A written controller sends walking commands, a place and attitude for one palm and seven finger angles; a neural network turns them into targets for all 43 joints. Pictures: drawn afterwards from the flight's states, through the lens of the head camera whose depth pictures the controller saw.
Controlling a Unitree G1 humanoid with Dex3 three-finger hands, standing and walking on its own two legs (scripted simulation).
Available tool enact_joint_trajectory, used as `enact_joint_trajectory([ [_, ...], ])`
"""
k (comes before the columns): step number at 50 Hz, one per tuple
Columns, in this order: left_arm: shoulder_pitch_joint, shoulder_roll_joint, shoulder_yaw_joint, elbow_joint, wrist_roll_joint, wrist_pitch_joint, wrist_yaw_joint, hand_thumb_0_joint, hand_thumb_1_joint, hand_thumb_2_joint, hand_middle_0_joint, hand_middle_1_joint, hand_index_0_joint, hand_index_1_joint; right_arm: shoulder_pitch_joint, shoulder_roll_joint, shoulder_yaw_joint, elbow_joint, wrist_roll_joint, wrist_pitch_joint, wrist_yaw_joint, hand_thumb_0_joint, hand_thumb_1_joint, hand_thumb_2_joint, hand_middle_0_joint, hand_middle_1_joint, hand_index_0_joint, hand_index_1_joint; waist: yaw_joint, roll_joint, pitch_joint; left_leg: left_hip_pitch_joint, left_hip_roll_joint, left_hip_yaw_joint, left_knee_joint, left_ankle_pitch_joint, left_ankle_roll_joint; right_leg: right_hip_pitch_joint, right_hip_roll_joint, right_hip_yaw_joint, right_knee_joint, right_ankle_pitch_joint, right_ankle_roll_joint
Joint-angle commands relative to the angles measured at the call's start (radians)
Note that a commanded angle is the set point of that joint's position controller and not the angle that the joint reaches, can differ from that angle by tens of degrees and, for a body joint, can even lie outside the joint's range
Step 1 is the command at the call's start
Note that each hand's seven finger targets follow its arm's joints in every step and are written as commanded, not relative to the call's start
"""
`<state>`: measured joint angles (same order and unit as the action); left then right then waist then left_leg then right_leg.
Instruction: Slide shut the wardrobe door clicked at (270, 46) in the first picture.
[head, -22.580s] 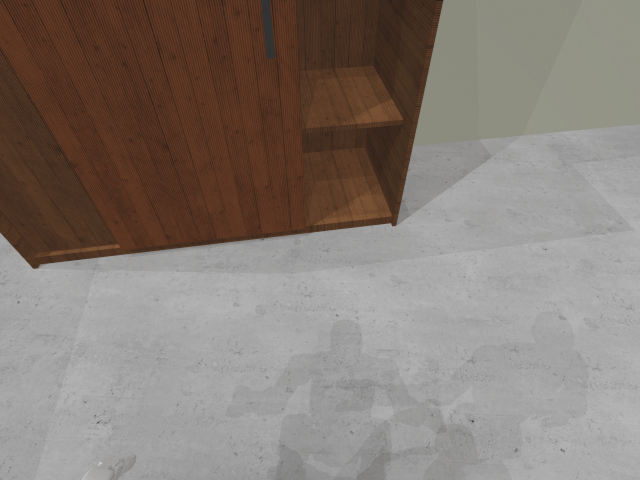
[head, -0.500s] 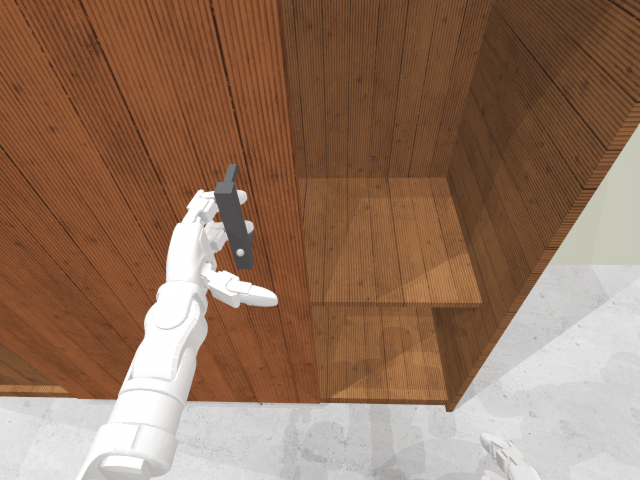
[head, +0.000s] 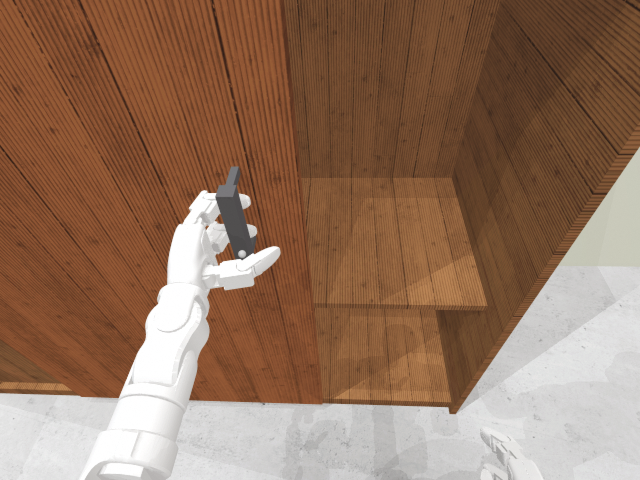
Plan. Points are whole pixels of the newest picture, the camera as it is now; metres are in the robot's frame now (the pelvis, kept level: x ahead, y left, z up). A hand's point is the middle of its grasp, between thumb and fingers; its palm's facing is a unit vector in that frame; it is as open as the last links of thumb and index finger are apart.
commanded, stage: grip the handle and tug to test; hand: left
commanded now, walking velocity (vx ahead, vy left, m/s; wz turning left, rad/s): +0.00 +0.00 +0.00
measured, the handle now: (241, 221) +0.43 +0.12 +0.10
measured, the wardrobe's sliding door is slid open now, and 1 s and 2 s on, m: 0.38 0.38 0.34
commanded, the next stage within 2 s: tug the door sideways, standing still in 0.96 s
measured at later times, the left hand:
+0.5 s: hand (244, 253) +0.36 +0.11 +0.11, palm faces +0.02 -1.00 -0.02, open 6.6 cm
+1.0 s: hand (244, 253) +0.36 +0.11 +0.11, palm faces +0.00 -1.00 -0.01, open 6.6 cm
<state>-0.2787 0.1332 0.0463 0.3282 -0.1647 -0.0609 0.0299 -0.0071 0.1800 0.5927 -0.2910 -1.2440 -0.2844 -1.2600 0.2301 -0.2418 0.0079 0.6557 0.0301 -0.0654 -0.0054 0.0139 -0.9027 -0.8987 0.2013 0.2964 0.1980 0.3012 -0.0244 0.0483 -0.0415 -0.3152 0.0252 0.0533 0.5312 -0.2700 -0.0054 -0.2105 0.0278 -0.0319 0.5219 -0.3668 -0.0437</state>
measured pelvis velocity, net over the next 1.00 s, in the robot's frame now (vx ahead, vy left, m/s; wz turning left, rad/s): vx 0.07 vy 0.00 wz -0.05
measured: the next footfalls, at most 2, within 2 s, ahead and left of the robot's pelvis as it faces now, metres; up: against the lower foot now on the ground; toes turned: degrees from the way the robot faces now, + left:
right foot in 1.48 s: +0.30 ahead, -0.11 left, +0.00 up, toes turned -1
left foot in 1.68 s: +0.16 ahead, +0.03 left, +0.00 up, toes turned +5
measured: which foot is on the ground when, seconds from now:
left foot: down 0.00-1.00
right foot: down 0.00-1.00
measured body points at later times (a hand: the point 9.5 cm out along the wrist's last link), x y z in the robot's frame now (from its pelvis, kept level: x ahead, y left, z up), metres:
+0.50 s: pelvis +0.02 +0.00 +0.00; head +0.03 -0.03 +0.45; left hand +0.36 +0.16 +0.11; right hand +0.16 -0.24 -0.11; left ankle +0.00 +0.12 -0.73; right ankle -0.06 -0.09 -0.73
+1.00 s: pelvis +0.07 +0.00 +0.01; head +0.07 -0.03 +0.46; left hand +0.35 +0.16 +0.11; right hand +0.22 -0.24 -0.09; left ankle +0.00 +0.13 -0.72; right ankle -0.06 -0.08 -0.72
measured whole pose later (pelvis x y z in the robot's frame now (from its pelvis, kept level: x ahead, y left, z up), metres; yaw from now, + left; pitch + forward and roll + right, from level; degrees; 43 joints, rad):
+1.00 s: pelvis +0.07 +0.00 +0.01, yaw -3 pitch +5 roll +1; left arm 0.13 0.12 0.04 -0.12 -0.17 0.06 0.03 0.02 0.70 0.73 -0.20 -1.28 -0.23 -1.33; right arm 0.22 -0.22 0.02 0.56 0.02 -0.02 0.01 0.02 -0.90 -0.90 0.20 0.30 0.20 0.30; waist -0.03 0.05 -0.09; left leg -0.23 0.03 0.07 0.51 -0.28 0.01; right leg -0.14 0.03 -0.02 0.50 -0.33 -0.03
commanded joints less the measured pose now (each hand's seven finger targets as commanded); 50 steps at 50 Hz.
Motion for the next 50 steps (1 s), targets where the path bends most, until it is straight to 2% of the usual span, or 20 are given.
enact_joint_trajectory([
  [1,-0.336,0.076,-0.018,-0.304,0.003,-0.094,-0.021,0.0,0.62,0.78,-0.42,-1.36,-0.42,-1.36,-0.061,-0.112,-0.038,-0.142,0.002,-0.046,-0.002,0.0,-0.9,-0.9,0.2,0.3,0.2,0.3,-0.001,-0.061,-0.307,0.266,-0.017,-0.029,0.021,0.429,0.046,0.0,-0.01,0.01,-0.032,0.616,0.035],
  [3,-0.308,0.048,-0.042,-0.335,0.004,-0.097,-0.022,0.0,0.713,0.82,-0.43,-1.373,-0.43,-1.373,-0.066,-0.105,-0.038,-0.154,0.002,-0.049,0.0,0.0,-0.9,-0.9,0.2,0.3,0.2,0.3,0.002,-0.058,-0.316,0.278,-0.017,-0.031,0.022,0.452,0.047,0.0,-0.01,0.007,-0.024,0.635,0.036],
  [7,-0.299,0.073,-0.019,-0.338,0.002,-0.093,-0.02,0.0,0.9,0.9,-0.45,-1.4,-0.45,-1.4,-0.064,-0.11,-0.038,-0.153,0.0,-0.045,0.0,0.0,-0.9,-0.9,0.2,0.3,0.2,0.3,0.002,-0.1,-0.311,0.262,-0.018,-0.03,0.024,0.451,0.05,0.017,-0.012,0.009,-0.025,0.668,0.039],
  [11,-0.238,0.051,-0.043,-0.392,0.005,-0.094,-0.025,0.0,0.9,0.9,-0.45,-1.4,-0.45,-1.4,-0.071,-0.102,-0.037,-0.166,-0.001,-0.047,0.005,0.0,-0.9,-0.9,0.2,0.3,0.2,0.3,0.018,-0.035,-0.341,0.296,-0.015,-0.027,0.029,0.509,0.048,0.027,-0.014,0.007,-0.019,0.681,0.035],
  [12,-0.247,0.047,-0.05,-0.4,0.003,-0.091,-0.025,0.0,0.9,0.9,-0.45,-1.4,-0.45,-1.4,-0.074,-0.1,-0.034,-0.167,0.0,-0.048,0.005,0.0,-0.9,-0.9,0.2,0.3,0.2,0.3,0.01,-0.032,-0.32,0.294,-0.013,-0.03,0.028,0.508,0.048,0.015,-0.014,0.004,-0.02,0.682,0.036],
  [17,-0.191,0.077,-0.016,-0.423,0.003,-0.082,-0.021,0.0,0.9,0.9,-0.45,-1.4,-0.45,-1.4,-0.077,-0.105,-0.035,-0.175,-0.003,-0.045,0.004,0.0,-0.9,-0.9,0.2,0.3,0.2,0.3,0.019,-0.085,-0.317,0.268,-0.016,-0.025,0.025,0.504,0.05,0.051,-0.018,0.008,-0.019,0.733,0.04],
  [20,-0.19,0.044,-0.053,-0.475,0.006,-0.079,-0.023,0.0,0.9,0.9,-0.45,-1.4,-0.45,-1.4,-0.082,-0.097,-0.036,-0.184,-0.003,-0.046,0.005,0.0,-0.9,-0.9,0.2,0.3,0.2,0.3,0.016,-0.05,-0.331,0.298,-0.013,-0.024,0.029,0.555,0.05,0.044,-0.019,0.006,-0.011,0.754,0.042],
  [24,-0.149,0.061,-0.037,-0.502,0.007,-0.069,-0.019,0.0,0.9,0.9,-0.45,-1.4,-0.45,-1.4,-0.087,-0.097,-0.035,-0.189,-0.003,-0.042,0.006,0.0,-0.9,-0.9,0.2,0.3,0.2,0.3,0.024,-0.038,-0.336,0.3,-0.014,-0.023,0.029,0.567,0.049,0.058,-0.021,0.006,-0.012,0.766,0.04],
  [25,-0.142,0.047,-0.049,-0.511,0.007,-0.065,-0.02,0.0,0.9,0.9,-0.45,-1.4,-0.45,-1.4,-0.087,-0.094,-0.033,-0.192,-0.005,-0.042,0.007,0.0,-0.9,-0.9,0.2,0.3,0.2,0.3,0.022,-0.049,-0.34,0.309,-0.013,-0.023,0.03,0.581,0.05,0.06,-0.022,0.005,-0.012,0.781,0.042],
  [26,-0.113,0.069,-0.031,-0.503,0.008,-0.065,-0.018,0.0,0.9,0.9,-0.45,-1.4,-0.45,-1.4,-0.087,-0.098,-0.036,-0.19,-0.004,-0.04,0.007,0.0,-0.9,-0.9,0.2,0.3,0.2,0.3,0.026,-0.058,-0.326,0.293,-0.011,-0.022,0.031,0.57,0.049,0.069,-0.022,0.007,-0.017,0.779,0.041],
  [28,-0.118,0.035,-0.064,-0.505,0.009,-0.056,-0.019,0.0,0.9,0.9,-0.45,-1.4,-0.45,-1.4,-0.09,-0.095,-0.033,-0.192,-0.003,-0.037,0.007,0.0,-0.9,-0.9,0.2,0.3,0.2,0.3,0.017,-0.063,-0.309,0.294,-0.011,-0.026,0.029,0.572,0.05,0.052,-0.021,0.002,-0.014,0.767,0.042],
  [29,-0.123,0.034,-0.067,-0.542,0.01,-0.059,-0.019,0.0,0.9,0.9,-0.45,-1.4,-0.45,-1.4,-0.092,-0.094,-0.035,-0.198,-0.005,-0.039,0.007,0.0,-0.9,-0.9,0.2,0.3,0.2,0.3,0.019,-0.05,-0.332,0.311,-0.011,-0.026,0.03,0.585,0.05,0.053,-0.021,0.002,-0.013,0.771,0.042],
  [31,-0.035,0.045,-0.056,-0.545,0.01,-0.05,-0.019,0.0,0.9,0.9,-0.45,-1.4,-0.45,-1.4,-0.095,-0.095,-0.035,-0.205,-0.006,-0.035,0.009,0.0,-0.9,-0.9,0.2,0.3,0.2,0.3,0.032,-0.066,-0.329,0.303,-0.01,-0.022,0.031,0.6,0.051,0.074,-0.024,0.002,-0.016,0.796,0.044],
  [35,0.036,0.063,-0.029,-0.605,0.002,-0.041,-0.028,0.0,0.9,0.9,-0.45,-1.4,-0.45,-1.4,-0.107,-0.091,-0.032,-0.223,-0.007,-0.031,0.008,0.0,-0.9,-0.9,0.2,0.3,0.2,0.3,0.043,-0.084,-0.348,0.297,-0.012,-0.017,0.027,0.616,0.051,0.113,-0.033,0.005,-0.007,0.876,0.051],
  [38,0.054,0.06,-0.036,-0.617,0.0,-0.033,-0.032,0.0,0.9,0.9,-0.45,-1.4,-0.45,-1.4,-0.118,-0.089,-0.028,-0.226,-0.005,-0.027,0.007,0.0,-0.9,-0.9,0.2,0.3,0.2,0.3,0.036,-0.069,-0.299,0.284,-0.01,-0.017,0.018,0.571,0.049,0.09,-0.028,0.0,-0.018,0.815,0.045],
  [41,0.148,0.075,-0.019,-0.655,-0.003,-0.028,-0.036,0.0,0.9,0.9,-0.45,-1.4,-0.45,-1.4,-0.129,-0.088,-0.028,-0.237,-0.005,-0.025,0.008,0.0,-0.9,-0.9,0.2,0.3,0.2,0.3,0.05,-0.056,-0.289,0.277,-0.01,-0.012,0.012,0.561,0.046,0.104,-0.028,0.002,-0.027,0.808,0.041],
  [44,0.243,0.089,0.011,-0.718,-0.012,-0.018,-0.044,0.0,0.9,0.9,-0.45,-1.4,-0.45,-1.4,-0.131,-0.086,-0.025,-0.254,-0.006,-0.019,0.008,0.0,-0.9,-0.9,0.2,0.3,0.2,0.3,0.056,-0.08,-0.301,0.259,-0.012,-0.006,0.018,0.611,0.047,0.15,-0.041,0.006,-0.01,0.95,0.052],
  [46,0.332,0.084,0.0,-0.794,-0.012,-0.01,-0.049,0.0,0.9,0.9,-0.45,-1.4,-0.45,-1.4,-0.129,-0.08,-0.024,-0.269,-0.004,-0.016,0.011,0.0,-0.9,-0.9,0.2,0.3,0.2,0.3,0.064,-0.056,-0.321,0.268,-0.01,-0.001,0.03,0.681,0.049,0.175,-0.046,0.005,0.001,1.018,0.054],
  [48,0.378,0.078,-0.006,-0.857,-0.017,-0.003,-0.047,0.0,0.9,0.9,-0.45,-1.4,-0.45,-1.4,-0.133,-0.076,-0.022,-0.279,-0.003,-0.014,0.012,0.0,-0.9,-0.9,0.2,0.3,0.2,0.3,0.063,-0.053,-0.312,0.274,-0.006,-0.003,0.026,0.685,0.048,0.159,-0.042,-0.004,-0.001,0.992,0.052],
  [50,0.414,0.069,-0.021,-0.911,-0.015,-0.004,-0.041,0.0,0.9,0.9,-0.45,-1.4,-0.45,-1.4,-0.145,-0.071,-0.023,-0.285,-0.001,-0.017,0.015,0.0,-0.9,-0.9,0.2,0.3,0.2,0.3,0.061,-0.034,-0.28,0.284,0.001,-0.012,0.008,0.656,0.044,0.111,-0.026,-0.019,-0.013,0.843,0.037],
])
